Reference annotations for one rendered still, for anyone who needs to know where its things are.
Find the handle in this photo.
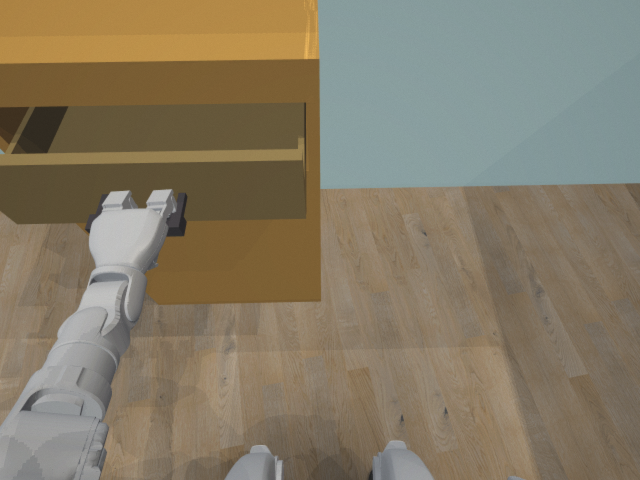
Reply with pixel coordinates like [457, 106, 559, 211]
[85, 193, 187, 237]

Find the robot left upper arm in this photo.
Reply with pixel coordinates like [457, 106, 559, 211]
[0, 410, 109, 480]

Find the cabinet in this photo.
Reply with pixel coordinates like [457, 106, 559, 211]
[0, 0, 321, 305]

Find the robot right shin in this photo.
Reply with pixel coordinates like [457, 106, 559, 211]
[382, 440, 407, 453]

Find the robot left hand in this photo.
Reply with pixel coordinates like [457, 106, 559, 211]
[89, 189, 177, 275]

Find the robot right thigh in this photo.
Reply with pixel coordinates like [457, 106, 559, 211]
[372, 449, 434, 480]

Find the robot left forearm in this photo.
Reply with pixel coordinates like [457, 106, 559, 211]
[0, 265, 147, 442]

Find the drawer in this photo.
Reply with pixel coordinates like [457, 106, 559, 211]
[0, 102, 306, 224]

